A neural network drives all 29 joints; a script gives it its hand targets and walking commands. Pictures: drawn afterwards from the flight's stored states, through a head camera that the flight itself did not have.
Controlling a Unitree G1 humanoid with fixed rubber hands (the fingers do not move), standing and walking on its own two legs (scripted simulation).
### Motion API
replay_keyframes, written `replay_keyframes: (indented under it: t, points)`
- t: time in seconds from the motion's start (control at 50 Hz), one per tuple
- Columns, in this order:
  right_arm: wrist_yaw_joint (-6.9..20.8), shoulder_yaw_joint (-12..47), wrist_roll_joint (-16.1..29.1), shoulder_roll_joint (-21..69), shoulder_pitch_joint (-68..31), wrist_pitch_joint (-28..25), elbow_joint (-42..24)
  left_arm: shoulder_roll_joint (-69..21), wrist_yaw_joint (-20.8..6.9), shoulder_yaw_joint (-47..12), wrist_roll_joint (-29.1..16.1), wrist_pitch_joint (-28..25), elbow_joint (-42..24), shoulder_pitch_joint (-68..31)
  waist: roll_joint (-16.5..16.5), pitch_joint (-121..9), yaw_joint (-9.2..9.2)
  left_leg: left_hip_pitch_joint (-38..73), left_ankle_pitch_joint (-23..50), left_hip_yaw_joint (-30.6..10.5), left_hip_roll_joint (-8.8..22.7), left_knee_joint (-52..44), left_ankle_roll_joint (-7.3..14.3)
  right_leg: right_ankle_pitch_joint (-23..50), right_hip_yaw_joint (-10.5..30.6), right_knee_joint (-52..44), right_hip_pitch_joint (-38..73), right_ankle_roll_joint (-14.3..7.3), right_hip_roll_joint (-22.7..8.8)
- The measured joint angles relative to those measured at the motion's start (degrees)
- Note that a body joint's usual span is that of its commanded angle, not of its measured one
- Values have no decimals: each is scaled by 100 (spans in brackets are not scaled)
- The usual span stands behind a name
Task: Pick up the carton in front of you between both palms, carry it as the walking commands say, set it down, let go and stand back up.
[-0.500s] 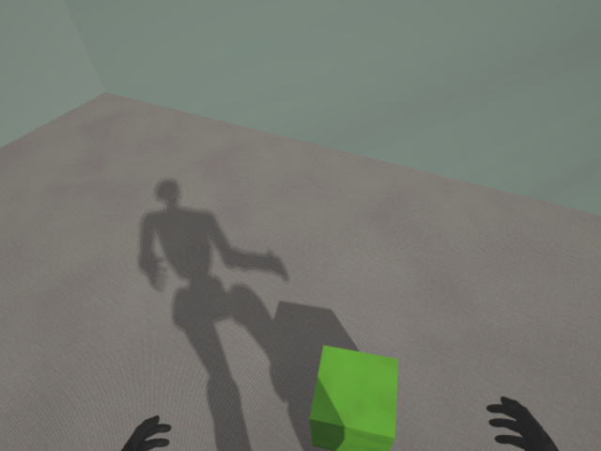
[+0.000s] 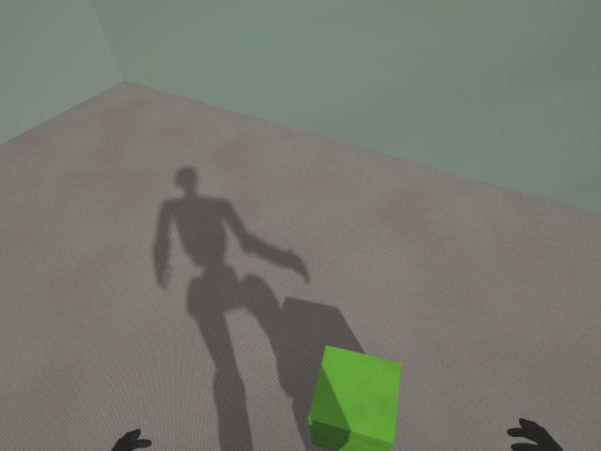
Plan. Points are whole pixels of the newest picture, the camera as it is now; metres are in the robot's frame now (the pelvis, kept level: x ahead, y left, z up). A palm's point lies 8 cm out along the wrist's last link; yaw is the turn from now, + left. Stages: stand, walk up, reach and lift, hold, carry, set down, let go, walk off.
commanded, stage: stand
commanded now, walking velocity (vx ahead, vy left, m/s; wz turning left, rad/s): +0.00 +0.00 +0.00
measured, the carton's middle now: (354, 405) +0.40 -0.08 -0.65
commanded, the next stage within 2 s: none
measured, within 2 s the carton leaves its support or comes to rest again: neither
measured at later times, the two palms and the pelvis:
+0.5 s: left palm out of the picture +0.10 +0.31 -0.09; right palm out of the picture +0.10 -0.28 -0.10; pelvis -0.01 +0.01 +0.01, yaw -1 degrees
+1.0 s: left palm out of the picture +0.08 +0.32 -0.09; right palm out of the picture +0.07 -0.29 -0.10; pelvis -0.02 +0.02 +0.01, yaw -1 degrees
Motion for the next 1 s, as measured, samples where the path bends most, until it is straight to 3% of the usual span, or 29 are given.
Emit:
replay_keyframes:
  t: [1.0]
  points:
    - [29, 206, 74, -132, -169, -75, 1259, 295, -70, -92, -109, -10, 1151, -303, -101, 144, -20, 409, 487, 164, -65, -621, 106, 535, 183, -680, 415, 142, -104]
